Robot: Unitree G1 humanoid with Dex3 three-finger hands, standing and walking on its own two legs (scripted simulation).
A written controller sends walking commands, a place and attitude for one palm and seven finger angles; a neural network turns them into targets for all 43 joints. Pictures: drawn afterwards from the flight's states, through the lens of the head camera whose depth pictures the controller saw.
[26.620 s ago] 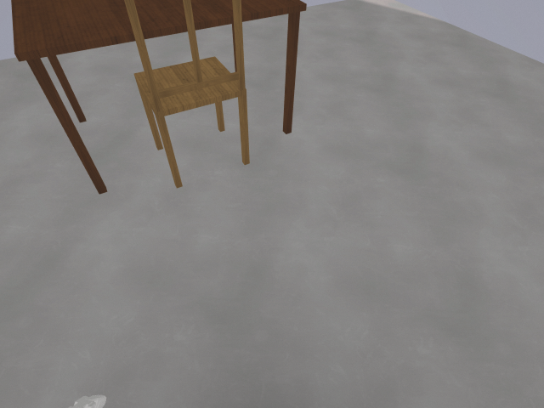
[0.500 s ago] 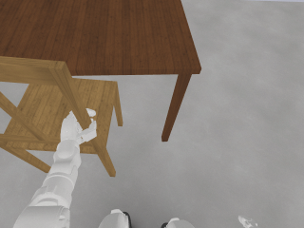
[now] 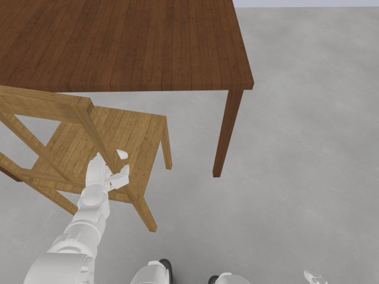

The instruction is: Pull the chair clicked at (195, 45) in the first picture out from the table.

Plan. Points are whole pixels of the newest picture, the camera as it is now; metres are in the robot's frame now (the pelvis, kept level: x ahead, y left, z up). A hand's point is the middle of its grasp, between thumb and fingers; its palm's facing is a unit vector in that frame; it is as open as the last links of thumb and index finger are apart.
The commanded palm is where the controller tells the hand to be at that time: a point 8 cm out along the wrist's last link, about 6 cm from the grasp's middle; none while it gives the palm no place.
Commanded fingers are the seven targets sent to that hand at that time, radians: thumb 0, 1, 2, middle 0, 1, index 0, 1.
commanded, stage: step backward, pulling the chair out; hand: left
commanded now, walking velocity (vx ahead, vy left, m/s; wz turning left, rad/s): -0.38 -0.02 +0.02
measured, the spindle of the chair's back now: (42, 151) +0.42 +0.39 -0.04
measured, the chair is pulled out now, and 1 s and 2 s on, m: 0.11 0.11 0.12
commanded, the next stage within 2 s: stop walking, hand still on the chair in 1.70 s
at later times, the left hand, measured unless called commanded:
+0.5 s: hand (122, 174) +0.36 +0.17 -0.05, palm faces +0.16 -0.97 -0.17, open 5.7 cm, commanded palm +0.35 +0.22 -0.05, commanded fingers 0.00 0.90 0.90 -0.50 -1.45 -0.50 -1.45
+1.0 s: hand (122, 175) +0.36 +0.17 -0.05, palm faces +0.15 -0.97 -0.17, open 5.7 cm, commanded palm +0.35 +0.22 -0.05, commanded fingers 0.00 0.90 0.90 -0.50 -1.45 -0.50 -1.45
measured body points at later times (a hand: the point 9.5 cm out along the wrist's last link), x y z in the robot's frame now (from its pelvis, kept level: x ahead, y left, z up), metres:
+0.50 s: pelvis +0.00 +0.00 +0.00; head +0.07 -0.01 +0.44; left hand +0.35 +0.22 -0.04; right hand +0.09 -0.27 -0.13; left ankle +0.11 +0.11 -0.72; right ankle +0.04 -0.12 -0.72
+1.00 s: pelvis +0.00 +0.00 +0.00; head +0.06 +0.00 +0.44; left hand +0.35 +0.22 -0.04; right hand +0.09 -0.27 -0.13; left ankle +0.11 +0.11 -0.72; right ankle +0.04 -0.12 -0.72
